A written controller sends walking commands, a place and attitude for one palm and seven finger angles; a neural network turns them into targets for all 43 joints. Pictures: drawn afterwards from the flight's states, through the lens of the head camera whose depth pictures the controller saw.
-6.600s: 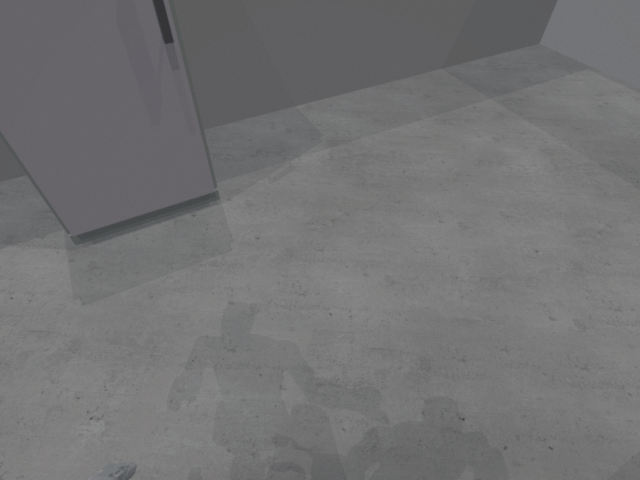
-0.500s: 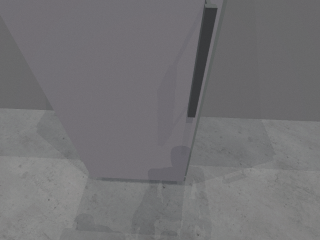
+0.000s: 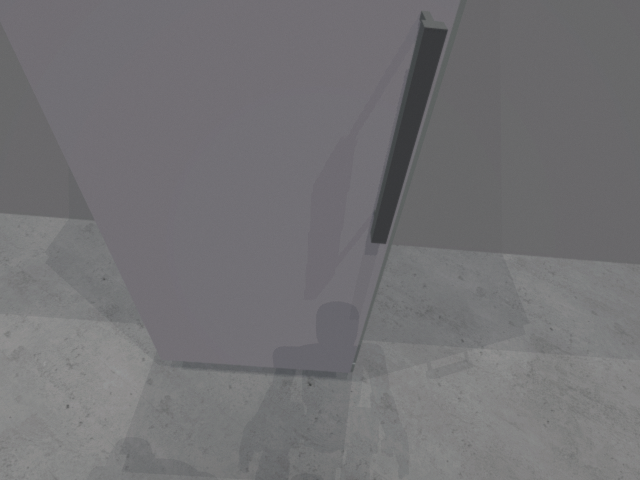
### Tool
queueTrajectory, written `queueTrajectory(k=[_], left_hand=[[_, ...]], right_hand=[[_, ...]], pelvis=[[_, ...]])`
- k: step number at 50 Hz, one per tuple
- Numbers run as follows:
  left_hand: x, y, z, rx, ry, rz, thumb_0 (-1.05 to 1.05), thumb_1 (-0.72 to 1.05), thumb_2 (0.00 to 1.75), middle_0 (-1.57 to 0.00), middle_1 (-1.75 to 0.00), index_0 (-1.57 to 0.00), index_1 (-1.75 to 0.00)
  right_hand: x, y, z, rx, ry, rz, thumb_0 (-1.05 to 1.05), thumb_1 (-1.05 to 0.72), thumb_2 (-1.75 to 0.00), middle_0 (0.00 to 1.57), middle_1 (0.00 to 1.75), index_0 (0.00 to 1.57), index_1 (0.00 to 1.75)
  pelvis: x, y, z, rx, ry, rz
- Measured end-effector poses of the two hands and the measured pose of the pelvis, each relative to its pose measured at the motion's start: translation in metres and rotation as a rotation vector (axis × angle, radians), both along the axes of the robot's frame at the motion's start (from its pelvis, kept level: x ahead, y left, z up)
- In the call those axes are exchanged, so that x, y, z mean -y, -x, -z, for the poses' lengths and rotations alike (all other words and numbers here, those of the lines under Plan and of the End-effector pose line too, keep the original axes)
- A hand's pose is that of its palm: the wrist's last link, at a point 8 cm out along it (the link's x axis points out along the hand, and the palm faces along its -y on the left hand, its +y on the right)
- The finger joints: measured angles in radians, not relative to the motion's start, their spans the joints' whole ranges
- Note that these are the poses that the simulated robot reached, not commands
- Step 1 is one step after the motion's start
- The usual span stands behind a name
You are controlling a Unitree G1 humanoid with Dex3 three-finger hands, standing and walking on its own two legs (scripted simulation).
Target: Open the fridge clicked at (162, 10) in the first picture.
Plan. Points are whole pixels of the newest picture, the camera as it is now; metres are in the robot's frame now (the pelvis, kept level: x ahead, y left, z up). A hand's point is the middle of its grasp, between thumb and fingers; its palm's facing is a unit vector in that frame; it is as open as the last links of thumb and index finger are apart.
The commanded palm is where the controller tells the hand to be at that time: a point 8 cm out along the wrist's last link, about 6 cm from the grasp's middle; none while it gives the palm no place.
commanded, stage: look again from close up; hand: right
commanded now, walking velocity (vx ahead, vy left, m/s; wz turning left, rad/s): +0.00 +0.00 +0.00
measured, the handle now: (398, 145) +0.54 -0.07 +0.17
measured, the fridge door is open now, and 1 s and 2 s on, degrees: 0 0 0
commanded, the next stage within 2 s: shuffle to correct the standing spot in 0.70 s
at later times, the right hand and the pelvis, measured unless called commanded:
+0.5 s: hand out of the picture +0.03 -0.15 -0.17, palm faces +0.02 +0.98 -0.21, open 7.4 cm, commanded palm none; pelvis +0.01 +0.03 +0.00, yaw +0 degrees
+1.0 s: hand out of the picture +0.02 -0.14 -0.18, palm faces +0.05 +0.98 -0.19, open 7.4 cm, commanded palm none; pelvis +0.02 +0.04 +0.00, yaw -1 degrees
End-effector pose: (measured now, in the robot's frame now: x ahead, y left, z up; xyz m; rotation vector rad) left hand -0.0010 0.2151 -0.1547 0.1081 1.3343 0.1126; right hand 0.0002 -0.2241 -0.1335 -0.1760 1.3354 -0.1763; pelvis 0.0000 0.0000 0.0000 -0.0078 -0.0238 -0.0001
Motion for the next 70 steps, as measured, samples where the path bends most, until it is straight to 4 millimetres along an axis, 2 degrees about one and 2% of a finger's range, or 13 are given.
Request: queueTrajectory(k=[9, 16, 29, 44, 49, 57, 61, 65, 70], left_hand=[[-0.015, -0.013, -0.003, 0.007, -0.010, 0.011, 0.01, 0.92, 0.90, -0.20, -0.30, -0.20, -0.30], [-0.026, -0.017, -0.007, -0.011, -0.026, 0.019, 0.00, 0.91, 0.90, -0.20, -0.30, -0.20, -0.30], [-0.039, -0.024, -0.011, -0.023, -0.046, 0.026, 0.00, 0.91, 0.90, -0.20, -0.30, -0.20, -0.30], [-0.039, -0.025, -0.011, -0.039, -0.041, 0.036, 0.00, 0.91, 0.90, -0.20, -0.30, -0.20, -0.30], [-0.036, -0.020, -0.008, -0.063, -0.034, 0.025, 0.00, 0.91, 0.90, -0.20, -0.30, -0.20, -0.30], [-0.031, -0.018, -0.003, -0.116, -0.031, -0.013, 0.00, 0.91, 0.90, -0.20, -0.30, -0.20, -0.30], [-0.032, -0.024, -0.001, -0.140, -0.037, -0.019, 0.00, 0.91, 0.90, -0.20, -0.30, -0.20, -0.30], [-0.031, -0.041, -0.003, -0.131, -0.041, -0.021, 0.00, 0.91, 0.90, -0.20, -0.30, -0.20, -0.30], [-0.038, -0.059, -0.007, -0.094, -0.070, -0.012, 0.02, 0.93, 0.90, -0.20, -0.30, -0.21, -0.30]], right_hand=[[-0.003, -0.021, -0.005, 0.031, 0.013, -0.016, 0.01, -0.90, -0.90, 0.20, 0.30, 0.20, 0.30], [-0.013, -0.028, -0.002, 0.033, -0.003, -0.016, 0.01, -0.90, -0.90, 0.20, 0.30, 0.20, 0.30], [-0.023, -0.023, 0.002, 0.005, -0.018, -0.005, 0.01, -0.91, -0.90, 0.20, 0.30, 0.20, 0.30], [-0.027, -0.017, 0.003, -0.014, -0.019, 0.012, 0.01, -0.90, -0.90, 0.20, 0.30, 0.20, 0.30], [-0.032, -0.013, 0.010, -0.039, -0.038, 0.026, 0.01, -0.90, -0.90, 0.20, 0.30, 0.20, 0.30], [-0.045, -0.010, 0.022, -0.108, -0.076, 0.050, 0.01, -0.91, -0.90, 0.20, 0.30, 0.20, 0.30], [-0.051, -0.016, 0.024, -0.119, -0.077, 0.066, 0.01, -0.91, -0.90, 0.20, 0.30, 0.20, 0.30], [-0.055, -0.024, 0.022, -0.116, -0.078, 0.073, 0.01, -0.91, -0.90, 0.20, 0.30, 0.20, 0.30], [-0.047, -0.038, 0.017, -0.086, -0.054, 0.064, 0.01, -0.91, -0.90, 0.20, 0.30, 0.20, 0.30]], pelvis=[[-0.010, -0.006, -0.002, 0.000, 0.007, -0.004], [-0.018, -0.008, -0.003, -0.001, 0.005, 0.001], [-0.029, -0.011, -0.004, 0.001, 0.001, 0.004], [-0.034, -0.013, -0.004, -0.004, 0.000, 0.010], [-0.035, -0.021, 0.000, -0.008, -0.003, 0.009], [-0.039, -0.045, 0.008, -0.023, -0.008, 0.007], [-0.041, -0.055, 0.010, -0.027, -0.012, 0.010], [-0.040, -0.061, 0.007, -0.031, -0.008, 0.016], [-0.037, -0.057, 0.003, -0.037, 0.002, 0.013]])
